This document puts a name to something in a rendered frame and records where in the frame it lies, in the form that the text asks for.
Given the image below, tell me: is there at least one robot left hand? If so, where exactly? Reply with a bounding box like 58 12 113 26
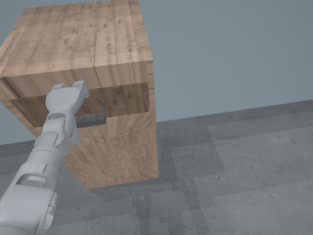
45 80 90 145

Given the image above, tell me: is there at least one left robot upper arm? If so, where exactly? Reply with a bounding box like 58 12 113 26
0 184 58 235

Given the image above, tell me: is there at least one drawer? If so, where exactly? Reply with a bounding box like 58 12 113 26
10 82 149 128

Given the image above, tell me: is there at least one robot left forearm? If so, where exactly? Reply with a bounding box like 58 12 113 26
0 110 75 211

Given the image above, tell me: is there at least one cabinet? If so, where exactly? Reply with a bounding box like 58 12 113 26
0 0 159 190

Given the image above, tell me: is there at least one handle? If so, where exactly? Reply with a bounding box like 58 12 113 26
74 104 107 128

